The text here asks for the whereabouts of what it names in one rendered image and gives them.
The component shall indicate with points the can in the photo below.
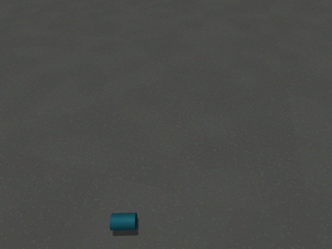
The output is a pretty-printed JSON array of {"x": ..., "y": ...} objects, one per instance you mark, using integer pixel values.
[{"x": 123, "y": 221}]

